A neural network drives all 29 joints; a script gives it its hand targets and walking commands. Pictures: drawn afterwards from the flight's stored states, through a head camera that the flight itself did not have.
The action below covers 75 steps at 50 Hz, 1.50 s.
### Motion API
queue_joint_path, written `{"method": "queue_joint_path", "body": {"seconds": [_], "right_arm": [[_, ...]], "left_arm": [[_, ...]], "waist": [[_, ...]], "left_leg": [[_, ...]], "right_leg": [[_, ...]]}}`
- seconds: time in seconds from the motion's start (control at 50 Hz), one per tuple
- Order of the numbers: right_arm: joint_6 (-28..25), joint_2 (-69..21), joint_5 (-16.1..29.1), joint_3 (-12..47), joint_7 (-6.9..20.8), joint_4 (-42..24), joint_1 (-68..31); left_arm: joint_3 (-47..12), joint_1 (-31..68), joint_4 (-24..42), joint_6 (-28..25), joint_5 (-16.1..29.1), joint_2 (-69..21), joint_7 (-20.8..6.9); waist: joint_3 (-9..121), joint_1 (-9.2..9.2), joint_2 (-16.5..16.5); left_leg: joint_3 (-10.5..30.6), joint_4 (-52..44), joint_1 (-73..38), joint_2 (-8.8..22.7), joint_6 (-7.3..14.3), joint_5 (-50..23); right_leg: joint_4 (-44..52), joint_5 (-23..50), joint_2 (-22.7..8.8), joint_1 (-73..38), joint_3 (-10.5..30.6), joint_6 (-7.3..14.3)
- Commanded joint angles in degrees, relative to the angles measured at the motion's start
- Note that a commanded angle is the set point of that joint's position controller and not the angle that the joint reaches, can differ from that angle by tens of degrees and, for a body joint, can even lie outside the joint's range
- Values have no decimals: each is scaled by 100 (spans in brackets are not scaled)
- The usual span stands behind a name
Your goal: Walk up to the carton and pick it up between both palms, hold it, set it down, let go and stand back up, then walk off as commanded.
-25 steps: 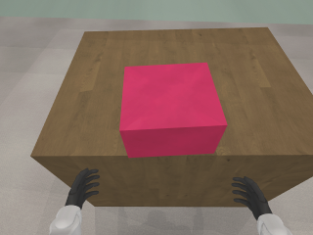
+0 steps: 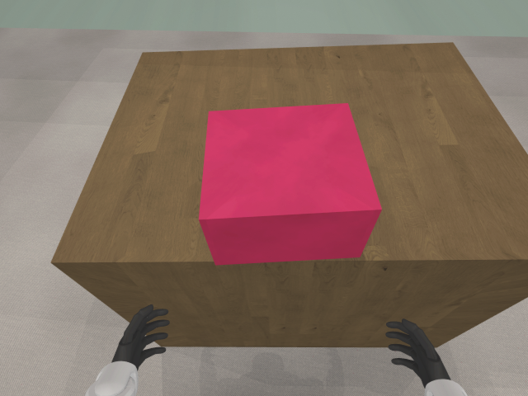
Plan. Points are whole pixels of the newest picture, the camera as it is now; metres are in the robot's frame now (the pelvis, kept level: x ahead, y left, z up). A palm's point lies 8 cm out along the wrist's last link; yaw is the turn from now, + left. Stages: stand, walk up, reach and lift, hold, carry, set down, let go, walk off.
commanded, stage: set down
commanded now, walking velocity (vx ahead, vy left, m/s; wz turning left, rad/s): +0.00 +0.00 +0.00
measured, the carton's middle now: (282, 182) +0.46 +0.01 +0.01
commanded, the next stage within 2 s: let go in 0.04 s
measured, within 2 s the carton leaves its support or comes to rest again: neither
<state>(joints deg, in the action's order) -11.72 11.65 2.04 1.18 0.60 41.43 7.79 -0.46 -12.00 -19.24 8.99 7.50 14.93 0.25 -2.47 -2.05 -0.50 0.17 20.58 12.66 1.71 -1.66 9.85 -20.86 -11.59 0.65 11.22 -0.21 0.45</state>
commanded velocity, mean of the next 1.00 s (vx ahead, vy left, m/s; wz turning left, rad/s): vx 0.00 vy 0.00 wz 0.00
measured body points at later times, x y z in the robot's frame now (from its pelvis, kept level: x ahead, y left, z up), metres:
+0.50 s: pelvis +0.01 +0.00 +0.00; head +0.03 +0.00 +0.45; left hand +0.18 +0.24 -0.07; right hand +0.19 -0.22 -0.10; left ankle +0.01 +0.14 -0.75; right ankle -0.01 -0.11 -0.75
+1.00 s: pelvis +0.00 +0.00 -0.01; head -0.01 +0.00 +0.44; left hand +0.13 +0.27 -0.09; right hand +0.16 -0.27 -0.10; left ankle +0.01 +0.14 -0.75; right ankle -0.01 -0.11 -0.75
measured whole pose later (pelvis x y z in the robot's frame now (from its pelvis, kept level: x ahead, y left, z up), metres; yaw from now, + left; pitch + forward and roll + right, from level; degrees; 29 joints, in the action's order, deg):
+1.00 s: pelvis +0.00 +0.00 -0.01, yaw +0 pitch -3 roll +0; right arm -2.7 19.4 -0.6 1.2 0.6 46.4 8.4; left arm 2.5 -14.7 -34.7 -1.4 2.3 15.2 0.3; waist -1.2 -2.1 -0.5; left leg 0.2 27.0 9.7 1.6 -1.6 14.0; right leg -26.5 -15.3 0.6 7.9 -0.2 0.5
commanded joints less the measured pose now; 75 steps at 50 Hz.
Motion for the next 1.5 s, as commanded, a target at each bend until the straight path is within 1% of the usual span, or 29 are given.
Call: {"method": "queue_joint_path", "body": {"seconds": [0.0, 0.24, 0.5, 0.52, 0.54, 0.56, 0.6, 0.62, 0.64, 0.7, 0.78, 0.92, 1.48], "right_arm": [[-411, 512, -208, -760, -106, -441, 0], [-476, 569, -213, -697, -102, -333, -35], [-447, 574, -223, -650, -84, -319, -120], [193, 1518, -518, -565, -103, -87, 287], [408, 1646, -508, -663, -128, -236, 394], [507, 1614, -508, -682, -136, -252, 350], [635, 1515, -442, -664, -93, -306, 253], [676, 1470, -419, -627, -46, -292, 245], [711, 1478, -414, -613, -20, -282, 208], [750, 1590, -398, -571, 8, -205, 204], [773, 1721, -369, -532, 17, -115, 206], [815, 1897, -331, -496, 0, 28, 186], [857, 1985, -256, -419, -63, 562, 135]], "left_arm": [[120, 176, 76, -237, -554, 349, -106], [55, 86, -27, -277, -611, 279, -85], [-5, 96, -85, -278, -648, 210, -62], [735, -478, -695, -867, -1216, 1492, 95], [709, -490, -699, -1024, -1115, 1577, 63], [695, -433, -766, -1086, -1059, 1453, 21], [663, -273, -775, -1188, -1042, 1317, 0], [650, -195, -820, -1209, -1033, 1301, -12], [654, -165, -873, -1216, -1028, 1326, -17], [676, -185, -1041, -1250, -997, 1393, -13], [693, -242, -1234, -1290, -952, 1451, -15], [662, -247, -1474, -1289, -937, 1500, -6], [593, -202, -2084, -1258, -852, 1572, 25]], "waist": [[978, 308, 171], [806, 276, 104], [687, 244, 44], [1480, -12, 476], [1537, 87, 499], [1414, 131, 410], [1060, 149, 246], [803, 186, 260], [612, 195, 291], [472, 221, 248], [647, 219, 173], [492, 237, 161], [214, 272, 124]], "left_leg": [[-409, 65, -1494, -310, 95, -855], [-389, 8, -1558, -291, 55, -977], [-403, -50, -1555, -279, 43, -911], [230, 706, -804, 306, 313, -1943], [203, 696, -686, 294, 335, -1755], [239, 651, -562, 299, 361, -1375], [279, 544, -380, 300, 381, -832], [302, 487, -280, 301, 387, -467], [328, 463, -234, 309, 392, -334], [378, 471, -290, 354, 406, -502], [397, 483, -450, 375, 425, -691], [440, 393, -463, 410, 423, -582], [497, 129, -451, 498, 387, -470]], "right_leg": [[405, 670, 49, -133, -265, -83], [428, 713, 70, -241, -270, -79], [446, 608, 66, -308, -261, -50], [-375, 1605, -450, -865, 160, 51], [-382, 1862, -507, -1096, 274, 7], [-351, 1672, -531, -1076, 329, -4], [-204, 1024, -560, -826, 385, 17], [-102, 668, -556, -655, 418, 19], [-51, 513, -557, -524, 444, 23], [-56, 608, -575, -429, 491, 41], [-65, 783, -599, -534, 514, 54], [27, 538, -603, -399, 543, 62], [201, 338, -647, -248, 609, 76]]}}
